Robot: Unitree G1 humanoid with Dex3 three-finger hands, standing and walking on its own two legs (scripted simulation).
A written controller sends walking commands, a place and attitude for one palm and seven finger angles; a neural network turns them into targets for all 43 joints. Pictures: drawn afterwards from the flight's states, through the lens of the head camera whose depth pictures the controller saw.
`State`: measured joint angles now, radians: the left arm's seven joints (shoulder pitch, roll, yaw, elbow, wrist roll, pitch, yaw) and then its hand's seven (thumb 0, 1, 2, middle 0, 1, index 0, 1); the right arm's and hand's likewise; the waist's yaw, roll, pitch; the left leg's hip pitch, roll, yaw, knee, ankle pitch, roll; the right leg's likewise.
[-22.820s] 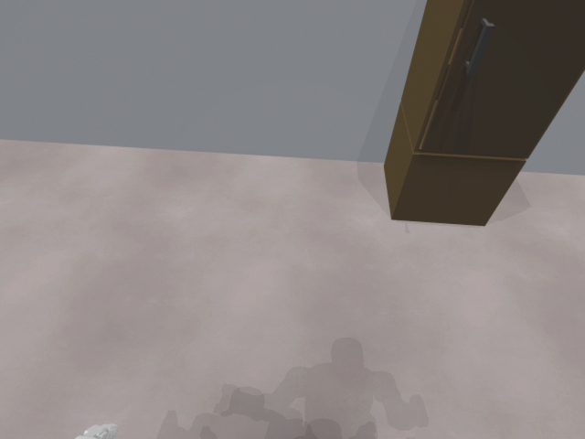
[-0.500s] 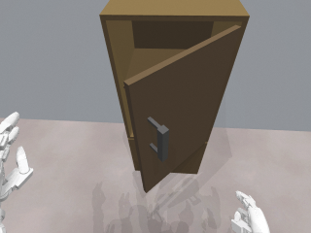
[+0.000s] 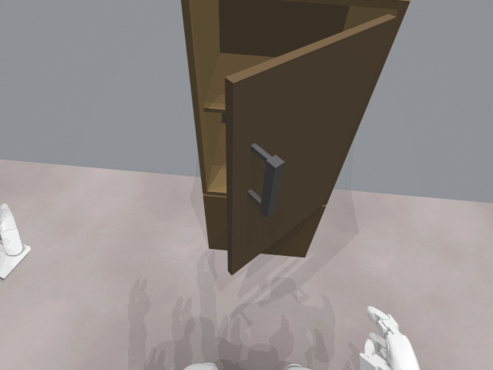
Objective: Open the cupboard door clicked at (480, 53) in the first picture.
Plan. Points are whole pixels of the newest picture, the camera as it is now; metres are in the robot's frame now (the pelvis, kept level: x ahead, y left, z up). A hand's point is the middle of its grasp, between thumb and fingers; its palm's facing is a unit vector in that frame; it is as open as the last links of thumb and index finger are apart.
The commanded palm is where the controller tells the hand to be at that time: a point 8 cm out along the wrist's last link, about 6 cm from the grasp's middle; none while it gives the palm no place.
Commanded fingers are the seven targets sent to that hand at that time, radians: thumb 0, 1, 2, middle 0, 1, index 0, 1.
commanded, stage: step back with the hand held close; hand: left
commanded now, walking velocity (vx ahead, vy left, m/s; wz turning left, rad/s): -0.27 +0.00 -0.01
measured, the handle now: (262, 181) +0.42 +0.01 +0.07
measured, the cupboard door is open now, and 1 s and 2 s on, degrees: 45 45 45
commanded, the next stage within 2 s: stop stepping back and stand still in 0.50 s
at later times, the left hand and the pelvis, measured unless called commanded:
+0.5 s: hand (2, 300) +0.15 +0.25 +0.18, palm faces +0.37 -0.83 -0.42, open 7.4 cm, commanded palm +0.07 +0.29 +0.20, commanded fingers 0.00 0.90 0.90 -0.20 -0.30 -0.20 -0.30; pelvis -0.08 -0.01 +0.02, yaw -2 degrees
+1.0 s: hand out of the picture +0.02 +0.22 +0.18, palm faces +0.37 -0.81 -0.46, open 7.4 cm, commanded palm -0.04 +0.27 +0.20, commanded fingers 0.00 0.90 0.90 -0.20 -0.30 -0.20 -0.30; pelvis -0.19 -0.03 +0.02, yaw -2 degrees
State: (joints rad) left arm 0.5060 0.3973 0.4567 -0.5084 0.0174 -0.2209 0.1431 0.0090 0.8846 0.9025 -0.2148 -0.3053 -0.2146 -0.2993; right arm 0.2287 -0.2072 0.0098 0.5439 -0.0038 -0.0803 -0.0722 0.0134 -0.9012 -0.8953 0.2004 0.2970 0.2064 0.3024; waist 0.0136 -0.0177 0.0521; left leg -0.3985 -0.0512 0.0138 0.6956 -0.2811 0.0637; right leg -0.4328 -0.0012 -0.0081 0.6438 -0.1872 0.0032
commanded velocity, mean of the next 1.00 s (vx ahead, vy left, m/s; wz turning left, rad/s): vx -0.13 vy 0.02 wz -0.01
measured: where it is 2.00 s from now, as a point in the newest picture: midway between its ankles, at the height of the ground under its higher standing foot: outside the picture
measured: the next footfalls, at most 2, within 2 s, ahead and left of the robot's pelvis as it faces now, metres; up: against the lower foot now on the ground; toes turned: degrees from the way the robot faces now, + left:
right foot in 0.56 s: -0.19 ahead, -0.12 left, +0.00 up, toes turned -2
left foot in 0.78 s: -0.05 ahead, +0.06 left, +0.00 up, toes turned -1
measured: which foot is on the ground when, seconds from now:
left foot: down 0.00-0.60, up 0.62-0.76, down 0.78-1.00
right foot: down 0.00-0.18, up 0.20-0.54, down 0.56-1.00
